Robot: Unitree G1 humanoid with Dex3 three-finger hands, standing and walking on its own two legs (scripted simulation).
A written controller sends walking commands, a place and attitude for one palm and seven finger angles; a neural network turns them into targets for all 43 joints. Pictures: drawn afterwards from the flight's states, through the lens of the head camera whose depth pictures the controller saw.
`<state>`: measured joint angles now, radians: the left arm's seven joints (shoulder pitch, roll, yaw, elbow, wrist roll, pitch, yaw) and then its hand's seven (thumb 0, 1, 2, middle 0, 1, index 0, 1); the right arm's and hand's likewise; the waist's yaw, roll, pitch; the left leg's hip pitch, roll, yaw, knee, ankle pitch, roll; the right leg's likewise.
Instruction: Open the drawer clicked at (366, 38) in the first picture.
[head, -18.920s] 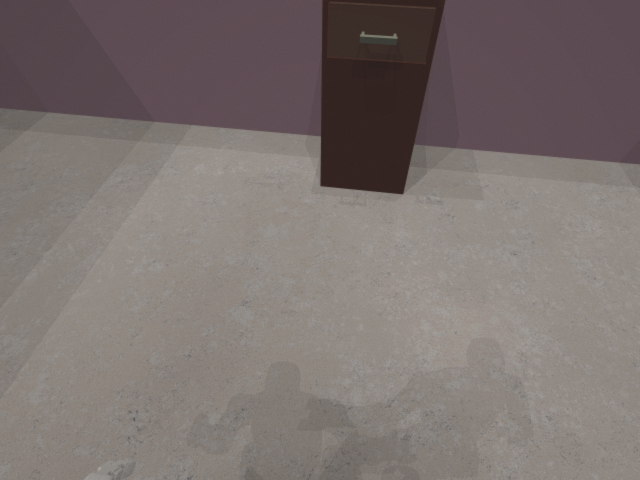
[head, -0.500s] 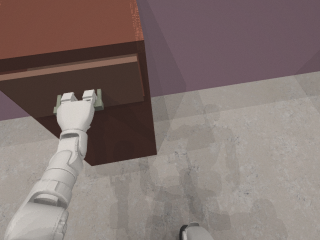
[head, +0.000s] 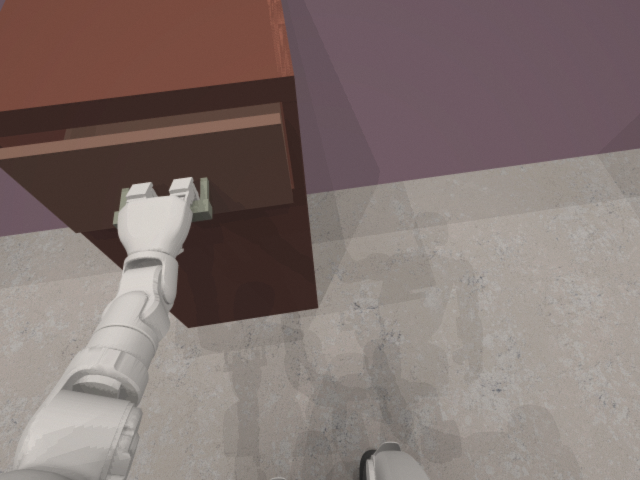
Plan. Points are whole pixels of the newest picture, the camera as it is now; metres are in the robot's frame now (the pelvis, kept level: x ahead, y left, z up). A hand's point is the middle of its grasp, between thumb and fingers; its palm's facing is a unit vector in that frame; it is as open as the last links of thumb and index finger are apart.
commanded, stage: pull the drawer open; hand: left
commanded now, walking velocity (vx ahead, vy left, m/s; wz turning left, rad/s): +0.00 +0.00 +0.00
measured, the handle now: (164, 203) +0.48 +0.23 +0.00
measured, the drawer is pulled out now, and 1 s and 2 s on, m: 0.03 0.19 0.30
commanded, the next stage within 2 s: open the thumb to release the handle in 1.76 s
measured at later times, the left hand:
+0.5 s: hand (171, 312) +0.33 +0.20 -0.02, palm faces -0.02 -0.07 -1.00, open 5.6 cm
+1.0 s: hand (168, 353) +0.28 +0.19 -0.02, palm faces -0.01 -0.02 -1.00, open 5.6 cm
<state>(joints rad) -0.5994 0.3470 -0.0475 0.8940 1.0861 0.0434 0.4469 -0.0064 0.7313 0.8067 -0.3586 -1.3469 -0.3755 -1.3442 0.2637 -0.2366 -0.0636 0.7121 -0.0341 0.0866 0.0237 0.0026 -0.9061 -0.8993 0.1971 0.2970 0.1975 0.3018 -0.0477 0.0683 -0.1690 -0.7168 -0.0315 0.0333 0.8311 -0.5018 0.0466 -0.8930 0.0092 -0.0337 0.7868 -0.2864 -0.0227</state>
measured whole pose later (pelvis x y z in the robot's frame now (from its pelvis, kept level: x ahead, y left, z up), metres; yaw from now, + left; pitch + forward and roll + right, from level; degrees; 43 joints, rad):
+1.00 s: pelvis +0.00 -0.02 +0.01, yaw +0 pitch +12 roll +1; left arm 0.00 0.25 -0.18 0.37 1.12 0.17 0.50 -0.01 0.71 0.82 -0.35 -1.35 -0.40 -1.34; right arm 0.08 -0.20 -0.02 0.67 -0.02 0.07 -0.04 0.01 -0.90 -0.90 0.20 0.30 0.20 0.30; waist 0.04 0.05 -0.12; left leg -0.48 -0.03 0.02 0.75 -0.49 0.02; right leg -0.68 0.02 -0.04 0.77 -0.30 -0.05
